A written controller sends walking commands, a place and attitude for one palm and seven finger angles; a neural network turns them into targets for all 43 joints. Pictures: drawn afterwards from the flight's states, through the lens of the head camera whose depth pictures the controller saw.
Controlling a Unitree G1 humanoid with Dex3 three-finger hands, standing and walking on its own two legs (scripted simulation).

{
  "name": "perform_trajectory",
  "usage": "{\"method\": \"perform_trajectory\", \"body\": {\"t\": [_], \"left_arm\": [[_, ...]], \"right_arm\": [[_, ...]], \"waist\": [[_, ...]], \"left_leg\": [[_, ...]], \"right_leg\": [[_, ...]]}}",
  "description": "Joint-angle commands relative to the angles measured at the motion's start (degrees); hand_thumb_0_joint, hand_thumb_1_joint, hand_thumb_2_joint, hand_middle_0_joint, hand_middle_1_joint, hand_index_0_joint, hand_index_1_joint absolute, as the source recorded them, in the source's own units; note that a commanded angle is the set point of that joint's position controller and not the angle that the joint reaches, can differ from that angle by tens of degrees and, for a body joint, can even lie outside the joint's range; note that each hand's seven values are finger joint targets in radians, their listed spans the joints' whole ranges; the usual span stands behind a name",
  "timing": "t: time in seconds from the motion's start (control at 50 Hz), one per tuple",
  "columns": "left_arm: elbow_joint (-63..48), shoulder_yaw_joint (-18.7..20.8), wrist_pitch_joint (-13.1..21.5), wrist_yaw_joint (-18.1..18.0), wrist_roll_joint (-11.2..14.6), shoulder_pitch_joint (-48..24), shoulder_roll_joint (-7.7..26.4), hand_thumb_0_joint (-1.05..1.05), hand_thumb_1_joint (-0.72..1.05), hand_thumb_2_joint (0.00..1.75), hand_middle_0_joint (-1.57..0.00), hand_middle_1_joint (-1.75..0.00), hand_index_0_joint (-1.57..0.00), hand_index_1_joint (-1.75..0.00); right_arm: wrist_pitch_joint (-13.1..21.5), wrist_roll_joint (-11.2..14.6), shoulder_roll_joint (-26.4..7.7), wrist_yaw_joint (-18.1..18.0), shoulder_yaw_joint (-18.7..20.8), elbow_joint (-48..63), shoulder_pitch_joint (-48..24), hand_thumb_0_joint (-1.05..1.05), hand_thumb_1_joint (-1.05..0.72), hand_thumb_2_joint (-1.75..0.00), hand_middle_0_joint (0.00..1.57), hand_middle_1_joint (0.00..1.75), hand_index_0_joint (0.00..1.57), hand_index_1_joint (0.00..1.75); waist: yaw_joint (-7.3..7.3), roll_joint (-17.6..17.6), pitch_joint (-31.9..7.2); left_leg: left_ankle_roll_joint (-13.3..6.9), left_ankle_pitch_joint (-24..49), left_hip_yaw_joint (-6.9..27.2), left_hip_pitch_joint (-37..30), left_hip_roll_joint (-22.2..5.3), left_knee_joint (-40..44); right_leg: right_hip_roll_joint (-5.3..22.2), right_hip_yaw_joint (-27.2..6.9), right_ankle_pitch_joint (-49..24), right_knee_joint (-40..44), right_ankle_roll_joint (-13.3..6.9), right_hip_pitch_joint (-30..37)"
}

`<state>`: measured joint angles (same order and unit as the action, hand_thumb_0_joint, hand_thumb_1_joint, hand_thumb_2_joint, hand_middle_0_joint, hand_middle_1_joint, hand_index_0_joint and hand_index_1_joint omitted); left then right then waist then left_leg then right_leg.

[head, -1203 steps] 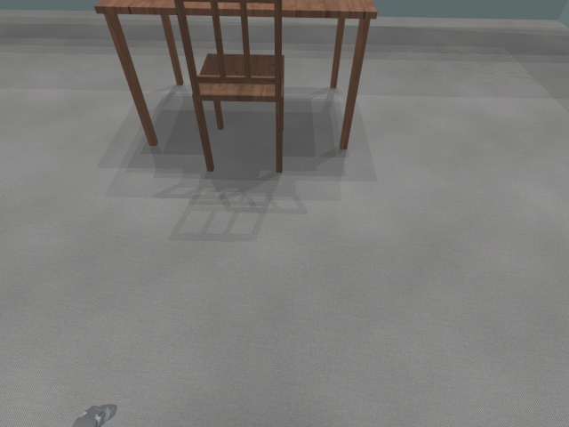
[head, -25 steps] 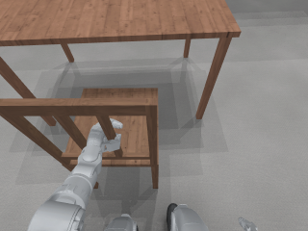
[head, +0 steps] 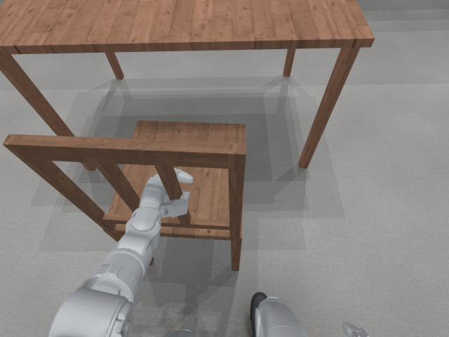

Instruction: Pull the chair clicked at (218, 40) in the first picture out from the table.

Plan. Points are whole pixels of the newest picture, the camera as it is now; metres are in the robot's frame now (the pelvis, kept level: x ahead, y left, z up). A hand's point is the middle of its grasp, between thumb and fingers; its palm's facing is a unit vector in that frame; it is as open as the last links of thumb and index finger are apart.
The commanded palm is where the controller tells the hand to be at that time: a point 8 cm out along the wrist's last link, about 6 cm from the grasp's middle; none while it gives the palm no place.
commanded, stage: step backward, pulling the chair out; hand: left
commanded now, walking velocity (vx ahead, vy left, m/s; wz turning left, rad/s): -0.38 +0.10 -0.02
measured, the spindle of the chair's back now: (128, 194) +0.40 +0.22 -0.07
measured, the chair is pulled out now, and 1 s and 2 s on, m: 0.28 0.28 0.29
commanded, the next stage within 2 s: stop walking, hand still on the chair in 1.78 s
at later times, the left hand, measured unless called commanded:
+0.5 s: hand (182, 204) +0.36 +0.09 -0.05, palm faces -0.13 -0.97 -0.19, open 5.6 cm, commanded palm +0.38 +0.14 -0.05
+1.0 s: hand (182, 204) +0.36 +0.09 -0.05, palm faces -0.12 -0.97 -0.19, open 5.6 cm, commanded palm +0.38 +0.14 -0.05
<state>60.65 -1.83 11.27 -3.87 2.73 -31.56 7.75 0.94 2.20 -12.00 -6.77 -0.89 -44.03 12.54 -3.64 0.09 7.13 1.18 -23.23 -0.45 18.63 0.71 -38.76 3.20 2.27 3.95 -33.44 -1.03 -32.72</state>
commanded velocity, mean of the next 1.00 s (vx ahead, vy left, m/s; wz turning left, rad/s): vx -0.38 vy -0.01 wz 0.00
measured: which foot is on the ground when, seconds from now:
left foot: down 0.00-1.00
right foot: down 0.00-1.00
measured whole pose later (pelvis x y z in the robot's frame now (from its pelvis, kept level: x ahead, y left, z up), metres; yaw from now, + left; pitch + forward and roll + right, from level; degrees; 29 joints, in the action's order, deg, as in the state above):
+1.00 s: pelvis +0.00 +0.01 +0.00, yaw -2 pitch +4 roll +2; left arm 61.7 -1.3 12.8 -4.6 1.8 -30.0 8.0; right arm 1.1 2.9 -14.7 -7.4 0.4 -43.6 15.1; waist -4.1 -0.7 5.3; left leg 0.6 -21.5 -2.4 18.0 0.9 -35.4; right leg 2.9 0.5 1.5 -29.7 -0.4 -32.5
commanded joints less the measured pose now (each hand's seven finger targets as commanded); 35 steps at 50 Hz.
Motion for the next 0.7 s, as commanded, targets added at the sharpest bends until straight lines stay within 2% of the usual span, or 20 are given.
{"method": "perform_trajectory", "body": {"t": [0.0,0.02,0.04,0.06,0.1,0.12,0.18,0.22,0.28,0.32,0.34,0.38,0.42,0.48,0.52,0.56,0.58,0.6,0.66,0.68], "left_arm": [[-10.7,1.9,4.9,-1.4,-2.1,-19.5,9.6,0.00,0.90,0.90,-0.50,-1.45,-0.50,-1.45],[-10.9,2.1,4.8,-1.6,-1.9,-19.1,10.2,0.00,0.90,0.90,-0.50,-1.45,-0.50,-1.45],[-11.9,2.3,5.0,-1.7,-2.1,-19.4,10.3,0.00,0.90,0.90,-0.50,-1.45,-0.50,-1.45],[-12.0,2.1,5.1,-1.8,-2.3,-19.8,9.9,0.00,0.90,0.90,-0.50,-1.45,-0.50,-1.45],[-12.9,2.0,5.3,-1.8,-2.4,-20.1,10.0,0.00,0.90,0.90,-0.50,-1.45,-0.50,-1.45],[-12.4,2.5,5.0,-1.9,-2.0,-19.3,11.0,0.00,0.90,0.90,-0.50,-1.45,-0.50,-1.45],[-12.2,2.1,5.0,-1.8,-2.1,-19.4,10.8,0.00,0.90,0.90,-0.50,-1.45,-0.50,-1.45],[-11.3,2.3,4.9,-1.8,-1.9,-18.8,11.4,0.00,0.90,0.90,-0.50,-1.45,-0.50,-1.45],[-11.7,1.6,5.3,-1.7,-2.1,-18.8,10.0,0.00,0.90,0.90,-0.50,-1.45,-0.50,-1.45],[-13.0,1.7,5.6,-1.8,-2.0,-19.6,10.2,0.00,0.90,0.90,-0.50,-1.45,-0.50,-1.45],[-13.1,1.9,5.5,-1.8,-2.1,-19.5,10.0,0.00,0.90,0.90,-0.50,-1.45,-0.50,-1.45],[-14.2,1.7,5.6,-1.7,-2.0,-20.4,9.8,0.00,0.90,0.90,-0.50,-1.45,-0.50,-1.45],[-14.3,2.1,5.5,-1.7,-1.8,-20.7,10.6,0.00,0.90,0.90,-0.50,-1.45,-0.50,-1.45],[-13.0,1.7,5.8,-1.6,-1.8,-19.7,10.0,0.00,0.90,0.90,-0.50,-1.45,-0.50,-1.45],[-11.2,2.3,5.8,-1.6,-1.7,-18.0,11.0,0.00,0.90,0.90,-0.50,-1.45,-0.50,-1.45],[-10.1,2.8,5.9,-1.7,-2.4,-17.9,11.4,0.00,0.90,0.90,-0.50,-1.45,-0.50,-1.45],[-10.0,2.8,6.1,-1.7,-2.5,-18.3,11.3,0.00,0.90,0.90,-0.50,-1.45,-0.50,-1.45],[-9.6,3.0,6.1,-1.8,-2.7,-18.3,11.3,0.00,0.90,0.90,-0.50,-1.45,-0.50,-1.45],[-10.4,2.3,6.3,-1.8,-2.4,-19.4,10.4,0.00,0.90,0.90,-0.50,-1.45,-0.50,-1.45],[-10.9,2.5,6.4,-1.9,-2.4,-19.8,10.6,0.00,0.90,0.90,-0.50,-1.45,-0.50,-1.45]], "right_arm": [[2.0,-0.2,-9.7,-0.9,3.0,4.1,5.5,0.00,-0.90,-0.90,0.20,0.30,0.20,0.30],[2.2,-0.2,-10.2,-1.1,3.0,4.0,4.9,0.00,-0.90,-0.90,0.20,0.30,0.20,0.30],[2.2,-0.2,-10.0,-1.0,2.9,4.7,4.7,0.00,-0.90,-0.90,0.20,0.30,0.20,0.30],[2.2,-0.1,-10.1,-1.1,2.9,5.3,4.4,0.00,-0.90,-0.90,0.20,0.30,0.20,0.30],[2.0,0.1,-9.8,-1.1,3.0,5.7,4.6,0.00,-0.90,-0.90,0.20,0.30,0.20,0.30],[2.1,0.3,-10.4,-1.2,3.3,5.4,4.9,0.00,-0.90,-0.90,0.20,0.30,0.20,0.30],[1.8,0.5,-10.0,-0.9,3.4,5.3,6.2,0.00,-0.90,-0.90,0.20,0.30,0.20,0.30],[1.8,0.7,-10.6,-1.0,3.5,4.8,6.3,0.00,-0.90,-0.90,0.20,0.30,0.20,0.30],[1.6,0.6,-10.6,-1.1,3.2,5.9,5.5,0.00,-0.90,-0.90,0.20,0.30,0.20,0.30],[1.6,0.5,-11.1,-1.5,3.1,6.4,4.3,0.00,-0.90,-0.90,0.20,0.30,0.20,0.30],[1.6,0.4,-10.6,-1.5,3.0,7.0,4.3,0.00,-0.90,-0.90,0.20,0.30,0.20,0.30],[1.4,0.2,-10.1,-1.4,3.3,7.4,4.5,0.00,-0.90,-0.90,0.20,0.30,0.20,0.30],[1.5,0.3,-10.3,-1.6,3.6,7.0,5.2,0.00,-0.90,-0.90,0.20,0.30,0.20,0.30],[1.5,0.3,-9.8,-1.4,3.8,5.8,7.3,0.00,-0.90,-0.90,0.20,0.30,0.20,0.30],[1.8,0.3,-10.1,-1.3,4.2,4.4,8.6,0.00,-0.90,-0.90,0.20,0.30,0.20,0.30],[1.9,0.2,-10.0,-0.9,4.0,3.7,8.9,0.00,-0.90,-0.90,0.20,0.30,0.20,0.30],[2.0,0.2,-9.9,-0.8,3.9,3.4,8.6,0.00,-0.90,-0.90,0.20,0.30,0.20,0.30],[2.0,0.2,-9.8,-0.8,3.7,3.3,8.3,0.00,-0.90,-0.90,0.20,0.30,0.20,0.30],[2.2,0.2,-10.4,-1.3,3.3,4.0,6.6,0.00,-0.90,-0.90,0.20,0.30,0.20,0.30],[2.1,0.1,-10.3,-1.4,3.2,4.5,5.8,0.00,-0.90,-0.90,0.20,0.30,0.20,0.30]], "waist": [[1.06,-2.9,-27.0],[1.39,0.3,-26.3],[1.53,1.9,-27.0],[1.70,1.9,-26.9],[1.57,-0.8,-27.3],[1.65,-1.8,-26.9],[1.11,-5.6,-27.5],[1.11,-5.8,-27.5],[1.13,-0.6,-26.8],[1.55,6.2,-25.8],[1.80,7.1,-24.7],[1.83,5.4,-24.1],[1.77,2.0,-24.2],[1.18,-3.3,-25.1],[0.90,-6.5,-25.9],[0.80,-8.3,-27.0],[0.72,-7.5,-27.8],[0.74,-8.2,-28.3],[1.01,0.0,-28.1],[1.26,1.2,-27.9]], "left_leg": [[-1.4,1.5,3.0,0.3,-3.7,8.1],[-1.9,2.8,3.7,1.3,-4.9,10.2],[-2.1,4.2,3.8,2.7,-5.6,11.5],[-2.1,6.0,4.2,4.2,-6.2,11.6],[-1.5,5.8,3.2,4.3,-5.4,9.9],[-1.4,5.8,3.1,3.5,-5.0,9.3],[-0.7,2.7,1.5,0.1,-2.7,6.1],[-0.8,2.8,1.5,-1.7,-2.6,6.7],[-1.7,5.7,2.9,-0.5,-5.1,12.0],[-2.5,11.3,4.6,2.6,-8.4,15.9],[-2.4,14.5,4.7,4.2,-9.3,15.7],[-1.8,16.1,3.9,5.3,-9.5,13.7],[-1.4,14.8,3.9,5.2,-8.8,11.9],[-0.6,8.3,2.2,2.8,-5.4,7.4],[-0.2,4.3,1.1,-0.9,-2.9,4.3],[-0.2,1.9,0.6,-2.6,-1.4,3.0],[-0.3,1.7,0.6,-3.4,-1.4,3.3],[-0.6,2.2,0.7,-3.8,-1.6,4.7],[-1.5,9.8,2.9,-1.9,-5.6,11.7],[-1.6,12.3,3.5,-0.1,-6.9,12.7]], "right_leg": [[7.8,-9.0,5.0,9.1,0.0,20.2],[6.8,-8.0,5.3,7.7,0.5,21.3],[5.6,-7.3,4.7,5.7,1.0,22.7],[5.3,-7.1,3.4,3.9,0.9,23.6],[6.4,-8.8,0.8,5.0,0.4,24.6],[7.1,-9.5,-0.4,6.4,-0.2,24.5],[9.4,-11.7,0.1,11.2,-0.9,22.3],[9.6,-10.7,1.3,12.8,-1.0,21.7],[5.7,-7.4,4.9,9.3,0.9,20.7],[3.1,-4.6,2.2,2.3,1.2,23.1],[2.4,-4.2,0.2,-0.3,1.1,23.4],[3.1,-5.3,-3.1,-1.7,0.5,23.7],[4.1,-6.6,-5.7,-1.0,-0.4,24.0],[6.9,-10.3,-5.3,4.2,-1.4,21.5],[9.2,-12.8,-4.2,9.6,-2.4,19.8],[10.4,-12.9,-1.9,12.3,-2.2,19.0],[10.5,-12.4,-1.4,12.9,-1.8,19.2],[9.9,-11.2,-0.5,12.7,-1.1,19.5],[5.4,-6.7,-0.9,6.6,1.1,20.4],[4.3,-5.8,-2.2,3.9,1.3,21.7]]}}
